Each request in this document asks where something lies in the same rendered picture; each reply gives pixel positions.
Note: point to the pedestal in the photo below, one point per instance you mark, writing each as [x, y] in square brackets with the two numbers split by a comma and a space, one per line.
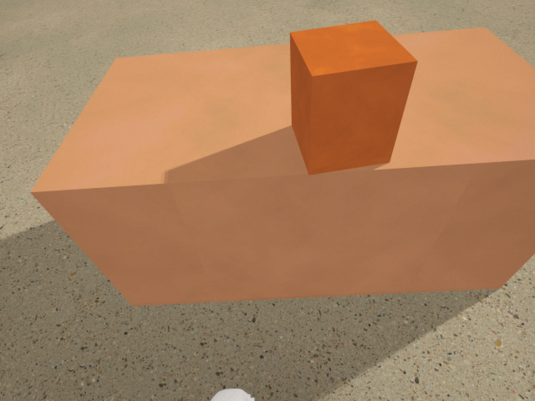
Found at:
[183, 182]

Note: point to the carton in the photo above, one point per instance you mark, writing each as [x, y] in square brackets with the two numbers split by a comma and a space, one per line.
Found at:
[349, 87]

